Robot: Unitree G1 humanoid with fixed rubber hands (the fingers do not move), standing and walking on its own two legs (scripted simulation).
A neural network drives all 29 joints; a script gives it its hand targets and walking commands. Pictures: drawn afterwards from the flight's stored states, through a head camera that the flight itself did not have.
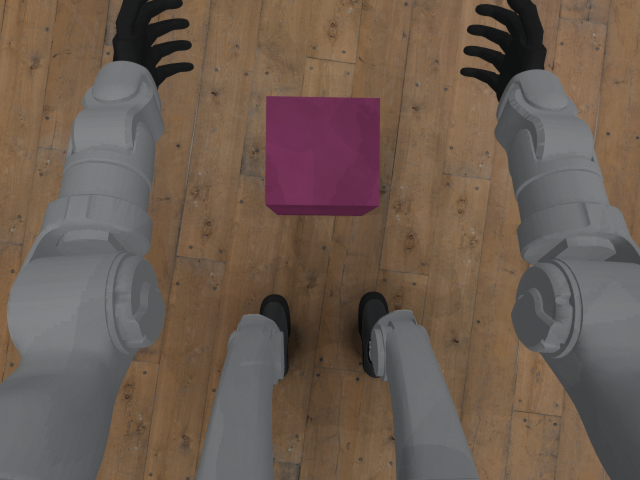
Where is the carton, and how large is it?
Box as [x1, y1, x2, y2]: [265, 96, 379, 215]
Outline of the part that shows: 266,96 265,204 277,214 362,215 378,205 379,98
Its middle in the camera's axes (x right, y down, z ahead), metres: +0.00 -0.16 +0.84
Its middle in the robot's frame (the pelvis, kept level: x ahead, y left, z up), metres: +0.53 +0.00 -0.52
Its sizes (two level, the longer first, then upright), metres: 0.210 0.200 0.250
